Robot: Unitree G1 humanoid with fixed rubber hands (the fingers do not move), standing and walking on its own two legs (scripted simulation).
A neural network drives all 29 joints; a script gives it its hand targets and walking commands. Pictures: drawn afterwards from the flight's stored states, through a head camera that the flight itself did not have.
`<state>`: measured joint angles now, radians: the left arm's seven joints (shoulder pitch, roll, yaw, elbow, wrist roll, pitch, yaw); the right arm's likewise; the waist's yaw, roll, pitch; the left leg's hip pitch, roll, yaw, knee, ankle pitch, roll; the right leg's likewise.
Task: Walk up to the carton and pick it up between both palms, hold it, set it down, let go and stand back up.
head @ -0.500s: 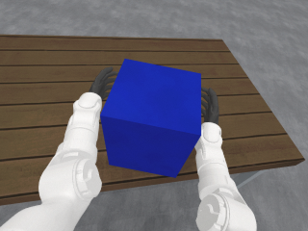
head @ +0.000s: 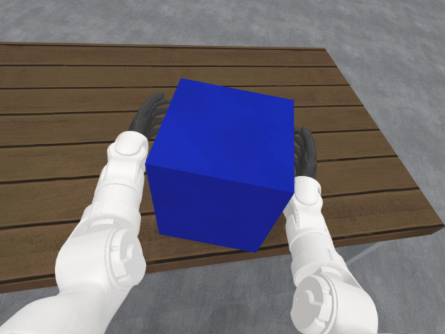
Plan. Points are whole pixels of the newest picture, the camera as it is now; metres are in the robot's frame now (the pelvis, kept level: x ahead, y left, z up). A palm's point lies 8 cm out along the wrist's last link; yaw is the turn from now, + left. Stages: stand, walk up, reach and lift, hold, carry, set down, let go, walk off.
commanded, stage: set down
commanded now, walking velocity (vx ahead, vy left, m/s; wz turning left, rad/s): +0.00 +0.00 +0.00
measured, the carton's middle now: (221, 172) +0.40 -0.02 +0.03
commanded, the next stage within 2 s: none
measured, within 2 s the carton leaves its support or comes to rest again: neither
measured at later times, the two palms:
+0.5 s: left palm (144, 136) +0.46 +0.12 +0.06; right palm (311, 176) +0.38 -0.20 +0.05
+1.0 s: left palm (103, 167) +0.38 +0.19 +0.07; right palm (311, 198) +0.31 -0.17 +0.07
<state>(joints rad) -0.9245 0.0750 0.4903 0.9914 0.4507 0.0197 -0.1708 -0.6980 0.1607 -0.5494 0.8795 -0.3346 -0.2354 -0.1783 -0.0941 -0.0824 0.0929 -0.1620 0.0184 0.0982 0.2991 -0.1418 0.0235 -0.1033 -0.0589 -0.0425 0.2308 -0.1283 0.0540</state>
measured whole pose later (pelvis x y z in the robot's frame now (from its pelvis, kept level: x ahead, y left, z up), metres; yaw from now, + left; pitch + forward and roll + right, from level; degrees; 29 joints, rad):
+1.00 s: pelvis -0.04 +0.00 -0.01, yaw -2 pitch +1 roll -2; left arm -0.76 0.38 -0.07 1.10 -0.24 -0.01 -0.10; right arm -0.61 0.00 -0.01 0.83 0.23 -0.02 -0.35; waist -0.09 -0.04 -0.03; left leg -0.33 0.04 0.06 0.49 -0.18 0.02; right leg -0.27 -0.02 0.00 0.39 -0.14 0.04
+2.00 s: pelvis +0.00 +0.00 +0.00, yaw -4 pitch -8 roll -1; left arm 0.15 0.45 0.07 -0.02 -0.27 0.22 -0.19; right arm 0.35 0.00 0.08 -0.21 0.18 0.19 -0.36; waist 0.05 -0.01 0.12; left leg -0.02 0.04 0.08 0.38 -0.22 0.00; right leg 0.01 -0.02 0.04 0.31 -0.18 0.04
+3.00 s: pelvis +0.02 -0.01 +0.00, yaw -2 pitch -5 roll -1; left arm 0.46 0.40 0.05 -0.06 -0.20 0.08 -0.13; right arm 0.55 -0.04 0.07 -0.10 0.13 0.01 -0.23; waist 0.07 -0.01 0.12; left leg -0.04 0.04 0.04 0.37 -0.23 -0.01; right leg 0.02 -0.01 0.01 0.26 -0.19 0.03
